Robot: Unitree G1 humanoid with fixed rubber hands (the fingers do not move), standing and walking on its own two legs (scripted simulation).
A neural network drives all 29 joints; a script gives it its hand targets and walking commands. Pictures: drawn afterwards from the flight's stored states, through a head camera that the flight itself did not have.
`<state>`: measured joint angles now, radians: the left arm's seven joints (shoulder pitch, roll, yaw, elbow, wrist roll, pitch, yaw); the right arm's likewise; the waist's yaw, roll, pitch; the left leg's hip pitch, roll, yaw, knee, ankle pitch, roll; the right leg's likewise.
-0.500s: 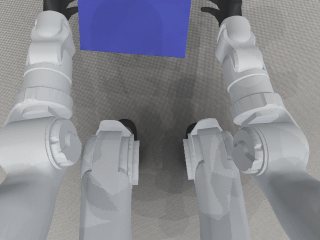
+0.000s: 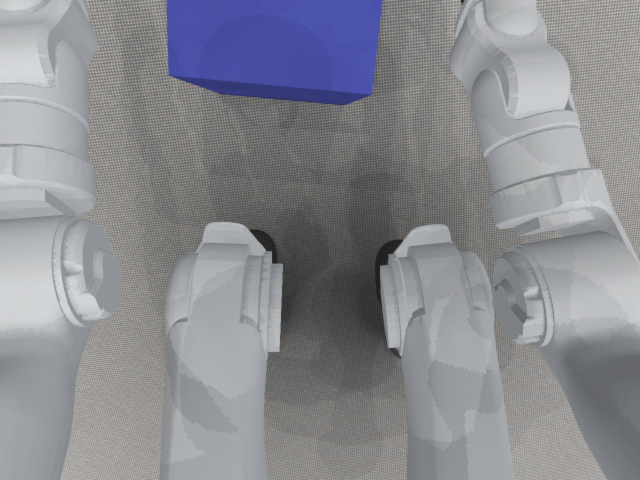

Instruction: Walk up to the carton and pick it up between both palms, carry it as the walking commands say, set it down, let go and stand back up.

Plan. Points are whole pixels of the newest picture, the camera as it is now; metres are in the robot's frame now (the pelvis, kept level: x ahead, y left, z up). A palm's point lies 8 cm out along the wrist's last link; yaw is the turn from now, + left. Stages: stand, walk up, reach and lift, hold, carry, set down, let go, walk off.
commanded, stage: set down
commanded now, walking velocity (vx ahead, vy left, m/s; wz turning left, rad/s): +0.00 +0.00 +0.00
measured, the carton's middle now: out of the picture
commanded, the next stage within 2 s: let go in 1.10 s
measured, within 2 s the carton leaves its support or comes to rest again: neither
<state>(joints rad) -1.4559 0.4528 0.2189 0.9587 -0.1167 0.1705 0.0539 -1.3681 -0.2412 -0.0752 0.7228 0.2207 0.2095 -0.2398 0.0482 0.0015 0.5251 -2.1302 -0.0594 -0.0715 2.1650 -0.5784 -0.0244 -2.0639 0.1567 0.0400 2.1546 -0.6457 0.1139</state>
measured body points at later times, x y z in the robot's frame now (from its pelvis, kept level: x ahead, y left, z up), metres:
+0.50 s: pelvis +0.01 +0.00 +0.11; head +0.38 +0.04 +0.35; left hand +0.54 +0.27 -0.04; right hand +0.56 -0.09 -0.04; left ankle +0.11 +0.12 -0.36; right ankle +0.11 -0.13 -0.36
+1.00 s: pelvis +0.00 +0.00 +0.22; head +0.35 +0.06 +0.48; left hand +0.55 +0.29 +0.11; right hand +0.56 -0.10 +0.10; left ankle +0.11 +0.12 -0.36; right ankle +0.11 -0.13 -0.36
